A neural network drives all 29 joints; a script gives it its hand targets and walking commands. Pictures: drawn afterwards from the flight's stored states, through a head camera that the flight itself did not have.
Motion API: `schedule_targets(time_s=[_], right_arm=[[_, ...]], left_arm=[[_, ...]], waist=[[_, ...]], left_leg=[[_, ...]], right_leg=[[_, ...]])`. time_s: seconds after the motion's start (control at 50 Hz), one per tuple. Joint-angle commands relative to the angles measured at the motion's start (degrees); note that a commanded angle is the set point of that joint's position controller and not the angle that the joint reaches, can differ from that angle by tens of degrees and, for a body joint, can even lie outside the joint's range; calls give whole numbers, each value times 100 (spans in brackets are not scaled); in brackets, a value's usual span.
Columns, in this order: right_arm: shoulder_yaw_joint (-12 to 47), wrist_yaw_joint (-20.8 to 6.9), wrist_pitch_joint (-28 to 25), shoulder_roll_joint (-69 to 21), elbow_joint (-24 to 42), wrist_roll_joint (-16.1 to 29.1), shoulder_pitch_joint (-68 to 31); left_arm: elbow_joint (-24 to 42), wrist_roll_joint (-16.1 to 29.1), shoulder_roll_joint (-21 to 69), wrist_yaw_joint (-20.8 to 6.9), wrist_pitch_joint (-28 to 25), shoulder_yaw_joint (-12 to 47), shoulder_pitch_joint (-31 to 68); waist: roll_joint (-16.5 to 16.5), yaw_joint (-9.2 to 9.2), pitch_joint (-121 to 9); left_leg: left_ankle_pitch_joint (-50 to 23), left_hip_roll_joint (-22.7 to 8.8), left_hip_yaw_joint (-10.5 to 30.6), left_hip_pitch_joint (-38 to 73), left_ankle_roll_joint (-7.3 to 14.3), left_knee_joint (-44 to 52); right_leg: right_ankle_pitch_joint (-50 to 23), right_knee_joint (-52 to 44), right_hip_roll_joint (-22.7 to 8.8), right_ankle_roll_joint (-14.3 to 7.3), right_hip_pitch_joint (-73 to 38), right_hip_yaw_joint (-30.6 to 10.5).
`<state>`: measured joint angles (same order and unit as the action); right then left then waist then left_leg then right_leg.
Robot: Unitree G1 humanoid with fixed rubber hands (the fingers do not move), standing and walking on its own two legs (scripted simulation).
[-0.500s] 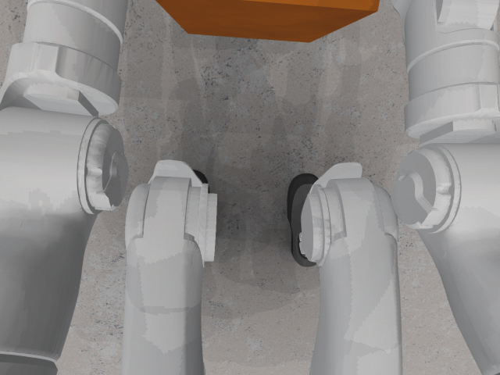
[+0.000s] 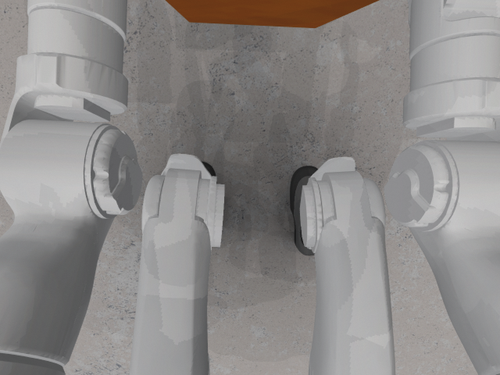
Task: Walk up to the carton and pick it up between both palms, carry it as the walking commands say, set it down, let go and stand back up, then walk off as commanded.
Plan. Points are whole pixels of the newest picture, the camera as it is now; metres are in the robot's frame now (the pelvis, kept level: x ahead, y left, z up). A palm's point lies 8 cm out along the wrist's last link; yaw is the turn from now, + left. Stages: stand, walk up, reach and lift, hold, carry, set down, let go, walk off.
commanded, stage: reach and lift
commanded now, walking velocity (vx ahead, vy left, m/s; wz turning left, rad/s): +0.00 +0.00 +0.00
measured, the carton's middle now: out of the picture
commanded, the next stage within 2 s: none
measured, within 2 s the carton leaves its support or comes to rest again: neither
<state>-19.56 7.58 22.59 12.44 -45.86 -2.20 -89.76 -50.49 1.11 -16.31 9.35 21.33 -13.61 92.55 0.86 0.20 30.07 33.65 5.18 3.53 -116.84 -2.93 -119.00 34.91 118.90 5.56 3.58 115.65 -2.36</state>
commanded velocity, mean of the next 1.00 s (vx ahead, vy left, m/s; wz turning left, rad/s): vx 0.00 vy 0.00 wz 0.00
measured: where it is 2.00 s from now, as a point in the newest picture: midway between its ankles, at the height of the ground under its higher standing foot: (252, 223)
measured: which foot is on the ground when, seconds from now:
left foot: down 0.00-1.00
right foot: down 0.00-1.00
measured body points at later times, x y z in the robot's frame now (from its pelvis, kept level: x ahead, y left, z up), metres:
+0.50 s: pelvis -0.02 +0.00 +0.05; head +0.36 +0.01 +0.29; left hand +0.58 +0.16 -0.08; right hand +0.57 -0.14 -0.08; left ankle +0.12 +0.12 -0.38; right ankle +0.11 -0.13 -0.38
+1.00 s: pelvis -0.03 +0.00 +0.09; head +0.33 +0.01 +0.35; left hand +0.55 +0.15 -0.02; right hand +0.55 -0.14 -0.02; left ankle +0.12 +0.12 -0.38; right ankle +0.11 -0.13 -0.38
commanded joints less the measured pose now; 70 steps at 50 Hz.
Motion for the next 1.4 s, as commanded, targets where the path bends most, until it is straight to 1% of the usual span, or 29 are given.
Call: schedule_targets(time_s=[0.0, 0.04, 0.06, 0.1, 0.12, 0.14, 0.2, 0.3, 0.32, 0.48, 0.52, 0.56, 0.58, 0.66, 0.7, 0.76, 0.84, 0.86, 0.9, 0.96, 0.98, 1.0, 1.08, 1.14, 1.18, 1.24, 1.26, 1.28, 1.38], right_arm=[[2502, -1687, -304, -5779, 1195, 1009, -4403], [2516, -1698, -266, -5895, 1222, 1020, -4352], [2399, -1716, -239, -5870, 1030, 925, -4219], [2461, -1720, -232, -5950, 1251, 981, -4305], [2346, -1731, -191, -5953, 912, 857, -4063], [2390, -1747, -186, -6040, 1010, 876, -4115], [2461, -1749, -148, -6126, 1154, 842, -4125], [2451, -1735, -97, -6142, 1181, 786, -4123], [2486, -1737, -89, -6138, 1282, 778, -4169], [2487, -1783, 23, -6304, 1275, 722, -4087], [2589, -1782, 20, -6311, 1463, 748, -4185], [2643, -1783, 51, -6344, 1454, 830, -4195], [2563, -1790, 76, -6345, 1339, 747, -4076], [2683, -1800, 110, -6534, 1451, 786, -4061], [2663, -1813, 105, -6509, 1507, 771, -4125], [2638, -1831, 135, -6589, 1385, 763, -3928], [2767, -1851, 145, -6656, 1544, 776, -3968], [2668, -1858, 158, -6623, 1354, 694, -3866], [2716, -1864, 161, -6646, 1444, 724, -3800], [2818, -1862, 179, -6709, 1578, 770, -3869], [2833, -1850, 180, -6786, 1621, 772, -3906], [2915, -1848, 183, -6798, 1649, 841, -3927], [2893, -1858, 247, -6938, 1473, 784, -3679], [2993, -1851, 196, -6942, 1676, 864, -3740], [2938, -1846, 215, -6979, 1562, 801, -3591], [3023, -1826, 193, -6995, 1725, 818, -3600], [2906, -1836, 209, -6942, 1525, 744, -3436], [3085, -1844, 199, -7130, 1726, 856, -3470], [3038, -1851, 213, -7060, 1595, 793, -3330]], left_arm=[[1534, 976, 5839, -1988, -274, 2100, 4322], [1582, 901, 5898, -1980, -250, 2064, 4230], [1465, 836, 5896, -1988, -231, 2008, 4187], [1535, 793, 5946, -1981, -195, 2062, 4098], [1417, 732, 5927, -1994, -189, 1986, 4057], [1343, 679, 5994, -2004, -179, 1912, 3927], [1429, 702, 6066, -2043, -150, 1956, 3977], [1460, 596, 6142, -2060, -62, 1969, 3971], [1412, 627, 6251, -2072, -33, 1974, 3886], [1500, 531, 6397, -2114, 88, 2017, 3798], [1600, 584, 6430, -2105, 102, 2106, 3864], [1660, 583, 6456, -2097, 138, 2147, 3852], [1684, 573, 6495, -2084, 139, 2139, 3864], [1747, 587, 6552, -2109, 178, 2219, 3857], [1527, 529, 6693, -2127, 216, 2141, 3672], [1706, 564, 6772, -2149, 225, 2228, 3689], [1680, 532, 6857, -2160, 255, 2246, 3513], [1462, 479, 6865, -2174, 272, 2158, 3455], [1751, 568, 6907, -2166, 252, 2315, 3635], [1697, 537, 6947, -2170, 290, 2298, 3483], [1669, 540, 6961, -2177, 300, 2299, 3469], [1683, 557, 6955, -2187, 296, 2309, 3397], [1790, 549, 6983, -2193, 301, 2313, 3429], [1748, 544, 7111, -2213, 316, 2375, 3235], [1954, 589, 7044, -2206, 283, 2494, 3438], [1830, 610, 7180, -2214, 310, 2494, 3215], [1744, 540, 7156, -2216, 312, 2439, 3144], [1949, 559, 7187, -2208, 287, 2542, 3146], [1909, 561, 7207, -2214, 289, 2527, 3066]], waist=[[-201, -111, -11879], [-229, 10, -11966], [-219, -81, -11740], [-272, 5, -12050], [-258, -51, -11670], [-211, 91, -11720], [-109, -21, -12055], [-203, 16, -12203], [-128, -97, -12336], [-232, -47, -12713], [-144, -124, -12929], [-215, -8, -13083], [-192, -115, -12993], [-140, -79, -13297], [-205, -1, -13154], [-244, -143, -13255], [-180, -76, -13357], [-185, -104, -13069], [-226, -202, -13362], [-164, -92, -13412], [-118, -120, -13433], [-135, -41, -13439], [-43, -51, -13497], [-180, 14, -13565], [-158, -123, -13511], [-124, -97, -13654], [-177, -102, -13353], [-147, -15, -13652], [-119, -113, -13472]], left_leg=[[-2953, 233, -765, 4614, 196, 868], [-2892, 230, -816, 4610, 197, 925], [-2774, 233, -774, 4519, 198, 1005], [-2871, 250, -797, 4727, 195, 1063], [-2682, 247, -815, 4460, 187, 1100], [-2649, 254, -843, 4453, 211, 1149], [-2629, 254, -817, 4432, 217, 1245], [-2466, 271, -813, 4518, 197, 1443], [-2465, 270, -785, 4607, 211, 1484], [-2382, 297, -790, 4837, 197, 1819], [-2439, 320, -740, 4980, 193, 1891], [-2437, 319, -764, 5096, 193, 1940], [-2367, 311, -724, 5152, 186, 1991], [-2432, 334, -750, 5307, 186, 2121], [-2361, 340, -753, 5281, 194, 2197], [-2361, 331, -731, 5489, 173, 2321], [-2401, 343, -728, 5652, 173, 2469], [-2250, 340, -722, 5525, 166, 2522], [-2345, 330, -699, 5729, 152, 2568], [-2281, 336, -696, 5802, 178, 2688], [-2266, 346, -695, 5804, 192, 2719], [-2284, 351, -730, 5750, 193, 2736], [-2208, 344, -713, 5908, 197, 2939], [-2278, 352, -704, 6114, 187, 3060], [-2213, 340, -686, 6119, 175, 3107], [-2235, 362, -686, 6254, 170, 3236], [-2109, 340, -686, 6162, 165, 3293], [-2273, 352, -688, 6417, 179, 3317], [-2100, 335, -641, 6455, 176, 3556]], right_leg=[[-2805, -758, 288, -244, -3773, 864], [-2726, -860, 283, -235, -3831, 827], [-2629, -877, 298, -239, -3644, 868], [-2678, -967, 307, -216, -3778, 856], [-2533, -1029, 290, -229, -3598, 839], [-2503, -1075, 297, -214, -3716, 818], [-2628, -1178, 308, -204, -3974, 811], [-2480, -1385, 334, -200, -4003, 806], [-2475, -1443, 333, -191, -4107, 831], [-2374, -1767, 353, -192, -4279, 806], [-2473, -1831, 377, -183, -4369, 841], [-2415, -1901, 371, -180, -4438, 798], [-2308, -1937, 376, -184, -4305, 846], [-2424, -2067, 397, -170, -4591, 821], [-2295, -2154, 388, -179, -4547, 790], [-2287, -2298, 385, -178, -4627, 818], [-2306, -2452, 389, -165, -4808, 793], [-2162, -2494, 383, -170, -4651, 798], [-2270, -2547, 391, -178, -4799, 798], [-2229, -2664, 389, -165, -4982, 757], [-2194, -2709, 388, -153, -5036, 752], [-2247, -2747, 386, -150, -5160, 707], [-2187, -2899, 386, -138, -5346, 714], [-2237, -3018, 376, -144, -5464, 677], [-2204, -3102, 385, -148, -5453, 673], [-2208, -3236, 379, -139, -5725, 660], [-2081, -3273, 366, -159, -5559, 653], [-2237, -3307, 386, -132, -5766, 640], [-2067, -3542, 370, -141, -5863, 625]])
